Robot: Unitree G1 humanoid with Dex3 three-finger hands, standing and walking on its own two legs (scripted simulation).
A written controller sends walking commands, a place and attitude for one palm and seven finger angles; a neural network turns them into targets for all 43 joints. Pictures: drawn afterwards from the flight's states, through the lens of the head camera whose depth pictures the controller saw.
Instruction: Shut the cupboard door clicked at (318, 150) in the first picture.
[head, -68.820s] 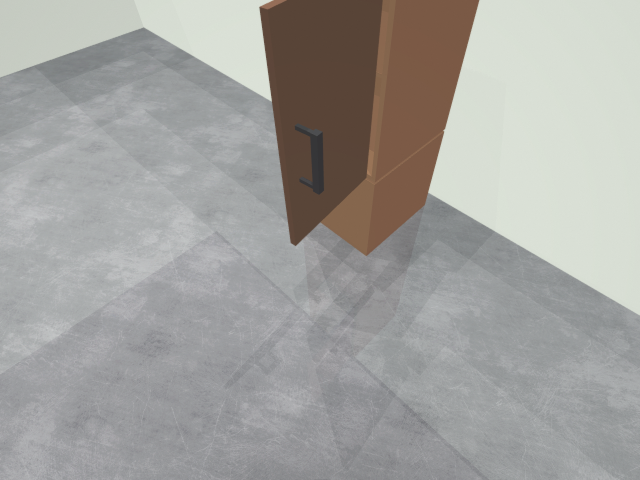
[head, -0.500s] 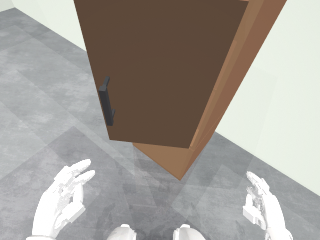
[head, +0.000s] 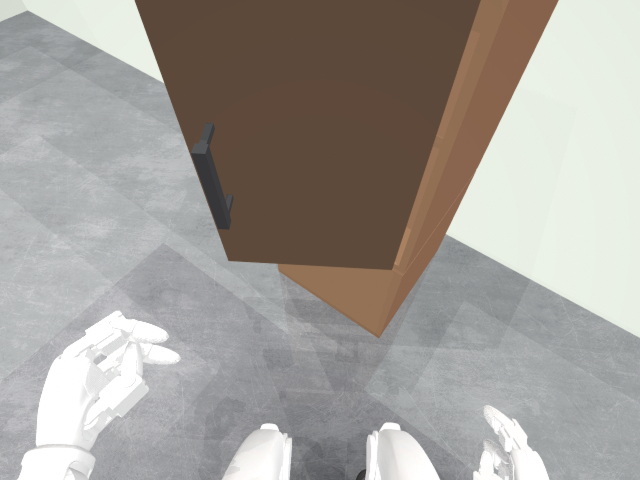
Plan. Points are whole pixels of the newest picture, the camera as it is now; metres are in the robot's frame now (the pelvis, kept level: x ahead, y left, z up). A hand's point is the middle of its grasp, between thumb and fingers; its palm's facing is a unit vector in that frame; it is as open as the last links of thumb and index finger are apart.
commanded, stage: raise the hand and make a fist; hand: left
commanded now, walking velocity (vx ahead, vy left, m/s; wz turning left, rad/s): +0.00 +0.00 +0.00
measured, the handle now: (216, 180) +0.51 +0.18 +0.04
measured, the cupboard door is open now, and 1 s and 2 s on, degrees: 33 33 33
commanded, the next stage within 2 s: bring the fist close to the handle in 1.04 s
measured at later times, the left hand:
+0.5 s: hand (141, 376) +0.23 +0.21 +0.04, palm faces -0.02 -1.00 -0.03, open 3.1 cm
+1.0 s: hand (152, 358) +0.24 +0.20 +0.05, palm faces +0.01 -1.00 -0.04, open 3.1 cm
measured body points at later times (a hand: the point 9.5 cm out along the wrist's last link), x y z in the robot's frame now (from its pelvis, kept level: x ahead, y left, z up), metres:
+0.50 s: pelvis +0.01 +0.02 +0.00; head +0.09 +0.04 +0.44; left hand +0.22 +0.26 +0.04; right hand +0.24 -0.19 -0.06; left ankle +0.03 +0.11 -0.63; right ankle +0.06 -0.11 -0.63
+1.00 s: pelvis +0.02 +0.01 +0.00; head +0.09 +0.02 +0.44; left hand +0.24 +0.25 +0.06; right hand +0.20 -0.24 -0.07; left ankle +0.03 +0.11 -0.63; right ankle +0.06 -0.11 -0.63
